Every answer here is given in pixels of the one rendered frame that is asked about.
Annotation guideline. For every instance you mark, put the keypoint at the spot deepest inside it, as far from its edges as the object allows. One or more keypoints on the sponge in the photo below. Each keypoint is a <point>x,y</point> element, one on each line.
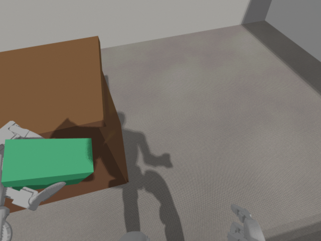
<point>40,163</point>

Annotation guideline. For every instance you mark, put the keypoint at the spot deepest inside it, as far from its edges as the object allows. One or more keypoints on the left robot hand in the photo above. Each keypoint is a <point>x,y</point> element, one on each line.
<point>26,197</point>

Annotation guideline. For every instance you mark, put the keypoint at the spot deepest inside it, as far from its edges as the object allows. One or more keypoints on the right robot hand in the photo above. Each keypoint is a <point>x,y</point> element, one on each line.
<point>251,230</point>

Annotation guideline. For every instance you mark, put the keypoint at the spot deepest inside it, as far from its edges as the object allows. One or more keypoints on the left robot thigh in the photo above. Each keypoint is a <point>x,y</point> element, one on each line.
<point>134,236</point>

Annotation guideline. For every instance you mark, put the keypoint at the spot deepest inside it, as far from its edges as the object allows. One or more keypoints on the left robot forearm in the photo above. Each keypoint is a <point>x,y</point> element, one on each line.
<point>6,231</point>

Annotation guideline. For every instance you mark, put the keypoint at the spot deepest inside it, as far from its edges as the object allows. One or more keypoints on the table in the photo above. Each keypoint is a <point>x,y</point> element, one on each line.
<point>59,91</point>

